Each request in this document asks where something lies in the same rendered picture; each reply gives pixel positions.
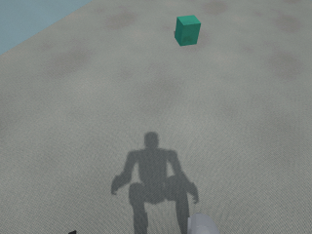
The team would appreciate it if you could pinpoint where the right robot thigh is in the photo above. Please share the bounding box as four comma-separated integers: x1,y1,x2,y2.
187,214,220,234

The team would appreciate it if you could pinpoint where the carton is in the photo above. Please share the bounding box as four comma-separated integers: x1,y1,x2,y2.
175,15,201,47

